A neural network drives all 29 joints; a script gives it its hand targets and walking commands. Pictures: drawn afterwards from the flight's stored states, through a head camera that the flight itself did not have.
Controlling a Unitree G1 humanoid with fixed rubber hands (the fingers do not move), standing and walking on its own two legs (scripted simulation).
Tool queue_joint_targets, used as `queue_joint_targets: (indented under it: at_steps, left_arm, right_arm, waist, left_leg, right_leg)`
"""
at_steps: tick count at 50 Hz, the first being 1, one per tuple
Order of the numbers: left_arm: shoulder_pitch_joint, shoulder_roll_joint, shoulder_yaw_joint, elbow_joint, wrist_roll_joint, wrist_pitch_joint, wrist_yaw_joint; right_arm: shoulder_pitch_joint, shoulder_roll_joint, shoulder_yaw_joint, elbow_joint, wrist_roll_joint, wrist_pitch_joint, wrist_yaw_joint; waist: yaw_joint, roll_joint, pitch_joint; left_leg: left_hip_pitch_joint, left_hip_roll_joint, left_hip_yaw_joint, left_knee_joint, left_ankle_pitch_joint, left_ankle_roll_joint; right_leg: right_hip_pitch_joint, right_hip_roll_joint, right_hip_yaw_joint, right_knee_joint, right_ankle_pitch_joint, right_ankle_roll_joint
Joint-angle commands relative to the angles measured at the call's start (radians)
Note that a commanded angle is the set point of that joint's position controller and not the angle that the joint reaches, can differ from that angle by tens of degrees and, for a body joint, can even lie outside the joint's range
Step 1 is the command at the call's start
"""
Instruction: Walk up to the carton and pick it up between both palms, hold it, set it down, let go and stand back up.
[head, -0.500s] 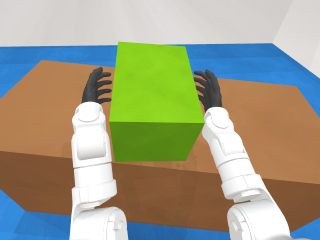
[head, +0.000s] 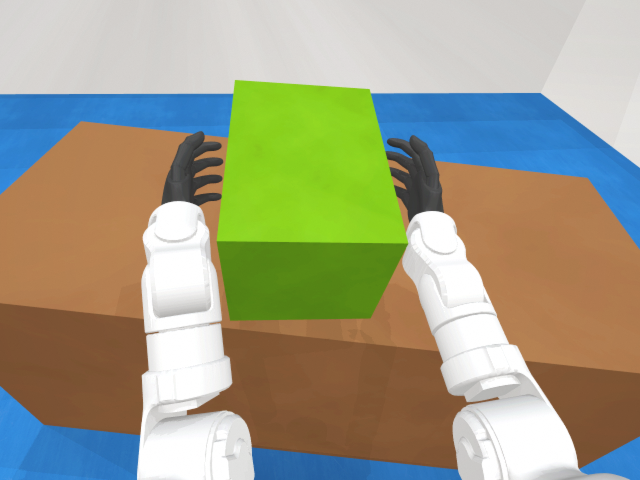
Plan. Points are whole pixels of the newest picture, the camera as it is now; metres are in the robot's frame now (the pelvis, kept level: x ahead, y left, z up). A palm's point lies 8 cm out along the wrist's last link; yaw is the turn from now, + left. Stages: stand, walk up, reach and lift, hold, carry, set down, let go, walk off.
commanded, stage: hold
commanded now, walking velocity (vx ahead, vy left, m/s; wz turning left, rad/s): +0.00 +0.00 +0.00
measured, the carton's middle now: (302, 199) +0.41 +0.01 +0.15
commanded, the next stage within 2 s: none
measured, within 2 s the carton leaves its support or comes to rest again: neither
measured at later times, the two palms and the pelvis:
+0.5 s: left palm (183, 200) +0.36 +0.15 +0.19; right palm (417, 201) +0.36 -0.13 +0.18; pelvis +0.00 +0.00 +0.00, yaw +0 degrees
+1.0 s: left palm (180, 209) +0.36 +0.15 +0.18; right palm (412, 211) +0.36 -0.12 +0.17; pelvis -0.01 +0.00 +0.00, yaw -1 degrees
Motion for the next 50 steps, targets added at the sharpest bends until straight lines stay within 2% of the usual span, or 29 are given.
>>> queue_joint_targets:
  at_steps: [1,2,3,5,6,8,11,12,14,15,17,18,20,21,23,25,26,28,32,35,39,40,41,42,43,47,48,49,50]
  left_arm:
    - [-0.486,-0.364,-0.348,-0.007,-0.108,-0.014,-0.140]
    - [-0.489,-0.364,-0.344,0.001,-0.106,-0.014,-0.142]
    - [-0.499,-0.369,-0.343,-0.041,-0.106,-0.018,-0.140]
    - [-0.520,-0.364,-0.353,-0.019,-0.115,-0.020,-0.139]
    - [-0.528,-0.373,-0.361,-0.017,-0.118,-0.023,-0.138]
    - [-0.542,-0.376,-0.367,-0.003,-0.122,-0.028,-0.134]
    - [-0.590,-0.368,-0.344,0.058,-0.122,-0.048,-0.127]
    - [-0.601,-0.396,-0.363,0.057,-0.129,-0.052,-0.122]
    - [-0.589,-0.399,-0.386,0.036,-0.146,-0.065,-0.108]
    - [-0.596,-0.388,-0.371,0.070,-0.137,-0.066,-0.110]
    - [-0.588,-0.408,-0.418,-0.019,-0.174,-0.079,-0.102]
    - [-0.559,-0.411,-0.414,0.018,-0.160,-0.073,-0.102]
    - [-0.557,-0.410,-0.431,-0.037,-0.175,-0.072,-0.099]
    - [-0.533,-0.390,-0.409,0.010,-0.153,-0.062,-0.108]
    - [-0.509,-0.383,-0.387,-0.002,-0.136,-0.047,-0.125]
    - [-0.483,-0.366,-0.363,-0.002,-0.110,-0.032,-0.134]
    - [-0.485,-0.358,-0.363,-0.033,-0.120,-0.031,-0.135]
    - [-0.470,-0.381,-0.399,-0.067,-0.136,-0.030,-0.130]
    - [-0.481,-0.389,-0.435,-0.120,-0.150,-0.025,-0.125]
    - [-0.486,-0.352,-0.404,-0.082,-0.135,-0.019,-0.129]
    - [-0.507,-0.354,-0.356,-0.015,-0.119,-0.018,-0.130]
    - [-0.515,-0.373,-0.356,-0.017,-0.125,-0.017,-0.128]
    - [-0.539,-0.356,-0.351,-0.005,-0.127,-0.021,-0.128]
    - [-0.523,-0.374,-0.367,-0.018,-0.139,-0.029,-0.127]
    - [-0.527,-0.375,-0.356,0.025,-0.137,-0.029,-0.128]
    - [-0.576,-0.398,-0.417,-0.046,-0.177,-0.062,-0.110]
    - [-0.574,-0.392,-0.404,0.008,-0.166,-0.060,-0.114]
    - [-0.573,-0.384,-0.385,0.016,-0.157,-0.065,-0.117]
    - [-0.559,-0.397,-0.414,-0.034,-0.170,-0.068,-0.114]
  right_arm:
    - [-0.532,0.373,0.319,-0.181,0.024,-0.013,0.101]
    - [-0.522,0.372,0.300,-0.175,0.013,-0.011,0.102]
    - [-0.548,0.369,0.315,-0.206,0.019,-0.021,0.106]
    - [-0.590,0.379,0.329,-0.211,0.028,-0.028,0.101]
    - [-0.609,0.395,0.346,-0.240,0.041,-0.034,0.100]
    - [-0.614,0.390,0.332,-0.225,0.020,-0.035,0.104]
    - [-0.638,0.396,0.272,-0.174,-0.028,-0.045,0.123]
    - [-0.643,0.408,0.269,-0.170,-0.036,-0.055,0.130]
    - [-0.634,0.400,0.272,-0.169,-0.036,-0.065,0.134]
    - [-0.626,0.395,0.256,-0.136,-0.054,-0.063,0.133]
    - [-0.629,0.405,0.287,-0.195,-0.029,-0.088,0.132]
    - [-0.608,0.399,0.295,-0.168,-0.016,-0.080,0.121]
    - [-0.584,0.399,0.329,-0.201,0.008,-0.077,0.110]
    - [-0.580,0.386,0.323,-0.167,0.002,-0.063,0.105]
    - [-0.546,0.371,0.309,-0.174,-0.005,-0.049,0.103]
    - [-0.523,0.355,0.301,-0.151,0.002,-0.037,0.097]
    - [-0.534,0.359,0.319,-0.174,0.013,-0.038,0.097]
    - [-0.527,0.366,0.348,-0.217,0.053,-0.038,0.094]
    - [-0.511,0.370,0.362,-0.249,0.073,-0.025,0.088]
    - [-0.534,0.365,0.366,-0.246,0.064,-0.010,0.092]
    - [-0.561,0.381,0.327,-0.215,0.016,-0.011,0.108]
    - [-0.583,0.405,0.340,-0.241,0.023,-0.019,0.112]
    - [-0.588,0.398,0.330,-0.217,0.012,-0.020,0.113]
    - [-0.602,0.424,0.345,-0.253,0.016,-0.031,0.111]
    - [-0.605,0.407,0.333,-0.233,-0.001,-0.032,0.109]
    - [-0.639,0.416,0.348,-0.263,0.019,-0.059,0.107]
    - [-0.606,0.407,0.317,-0.201,-0.007,-0.046,0.104]
    - [-0.594,0.418,0.303,-0.180,-0.025,-0.048,0.105]
    - [-0.593,0.415,0.323,-0.233,-0.009,-0.059,0.108]
  waist:
    - [0.002,0.115,-0.222]
    - [-0.008,0.120,-0.211]
    - [0.009,0.117,-0.234]
    - [0.011,0.107,-0.236]
    - [0.025,0.104,-0.268]
    - [0.011,0.098,-0.269]
    - [0.024,0.088,-0.264]
    - [0.015,0.097,-0.293]
    - [0.013,0.117,-0.354]
    - [0.004,0.087,-0.324]
    - [-0.003,0.096,-0.447]
    - [-0.006,0.106,-0.430]
    - [-0.018,0.108,-0.457]
    - [-0.005,0.102,-0.394]
    - [-0.020,0.111,-0.340]
    - [-0.007,0.132,-0.279]
    - [-0.002,0.118,-0.297]
    - [-0.015,0.135,-0.321]
    - [-0.029,0.159,-0.304]
    - [-0.006,0.106,-0.262]
    - [0.022,0.099,-0.224]
    - [0.034,0.084,-0.255]
    - [0.026,0.073,-0.256]
    - [0.041,0.066,-0.299]
    - [0.031,0.052,-0.291]
    - [0.015,0.089,-0.439]
    - [-0.003,0.082,-0.390]
    - [0.003,0.075,-0.367]
    - [-0.002,0.088,-0.426]
  left_leg:
    - [0.012,-0.040,0.046,-0.056,0.086,0.022]
    - [0.011,-0.042,0.046,-0.063,0.073,0.023]
    - [0.022,-0.040,0.050,-0.064,0.101,0.024]
    - [0.037,-0.051,0.054,-0.050,0.123,0.020]
    - [0.047,-0.047,0.060,-0.043,0.126,0.024]
    - [0.038,-0.047,0.056,-0.050,0.095,0.024]
    - [0.004,-0.041,0.056,-0.085,-0.025,0.045]
    - [0.017,-0.034,0.062,-0.088,-0.027,0.042]
    - [0.019,-0.035,0.060,-0.073,0.022,0.036]
    - [0.023,-0.044,0.060,-0.077,0.023,0.041]
    - [0.086,-0.045,0.054,-0.039,0.156,0.023]
    - [0.092,-0.049,0.051,-0.025,0.201,0.014]
    - [0.114,-0.054,0.050,0.004,0.264,0.002]
    - [0.096,-0.061,0.054,-0.003,0.237,0.006]
    - [0.087,-0.060,0.055,-0.025,0.194,0.010]
    - [0.060,-0.053,0.060,-0.035,0.183,0.007]
    - [0.055,-0.053,0.054,-0.034,0.184,0.013]
    - [0.086,-0.054,0.048,-0.011,0.265,-0.001]
    - [0.100,-0.053,0.028,-0.001,0.288,-0.011]
    - [0.059,-0.051,0.032,-0.028,0.177,0.012]
    - [0.014,-0.041,0.053,-0.072,0.035,0.032]
    - [0.023,-0.041,0.051,-0.067,0.048,0.037]
    - [0.032,-0.048,0.057,-0.070,0.042,0.037]
    - [0.038,-0.045,0.058,-0.065,0.071,0.042]
    - [0.049,-0.049,0.065,-0.068,0.069,0.041]
    - [0.090,-0.057,0.049,-0.022,0.164,0.026]
    - [0.078,-0.059,0.054,-0.034,0.134,0.023]
    - [0.062,-0.056,0.049,-0.045,0.102,0.031]
    - [0.089,-0.059,0.054,-0.036,0.143,0.027]
  right_leg:
    - [0.004,0.022,-0.013,-0.034,0.106,0.040]
    - [0.016,0.021,-0.014,-0.037,0.087,0.044]
    - [0.020,0.030,-0.016,-0.032,0.105,0.043]
    - [0.018,0.027,-0.010,-0.026,0.128,0.049]
    - [0.017,0.029,-0.003,-0.024,0.138,0.044]
    - [0.009,0.034,-0.015,-0.031,0.088,0.045]
    - [-0.045,0.033,-0.013,-0.043,-0.060,0.041]
    - [-0.042,0.040,-0.023,-0.039,-0.068,0.036]
    - [-0.024,0.037,-0.017,-0.022,-0.010,0.029]
    - [-0.017,0.035,-0.012,-0.037,-0.021,0.032]
    - [0.013,0.045,-0.022,-0.011,0.113,0.034]
    - [0.021,0.038,-0.012,-0.008,0.161,0.037]
    - [0.041,0.037,-0.023,0.003,0.245,0.046]
    - [0.038,0.037,-0.018,-0.013,0.234,0.048]
    - [0.043,0.032,-0.020,-0.017,0.209,0.052]
    - [0.041,0.032,-0.016,-0.023,0.187,0.047]
    - [0.046,0.029,-0.018,-0.021,0.209,0.051]
    - [0.055,0.026,-0.018,-0.014,0.290,0.046]
    - [0.052,0.030,-0.014,-0.011,0.283,0.047]
    - [0.029,0.027,-0.011,-0.026,0.200,0.050]
    - [-0.017,0.028,-0.011,-0.042,0.049,0.040]
    - [-0.018,0.030,-0.008,-0.043,0.057,0.039]
    - [-0.017,0.026,-0.003,-0.041,0.051,0.042]
    - [-0.007,0.031,-0.004,-0.035,0.076,0.041]
    - [-0.010,0.030,-0.003,-0.041,0.082,0.046]
    - [0.016,0.035,-0.006,-0.007,0.176,0.043]
    - [0.001,0.035,-0.012,-0.018,0.133,0.048]
    - [-0.003,0.034,-0.014,-0.026,0.099,0.048]
    - [0.018,0.037,-0.011,-0.019,0.141,0.047]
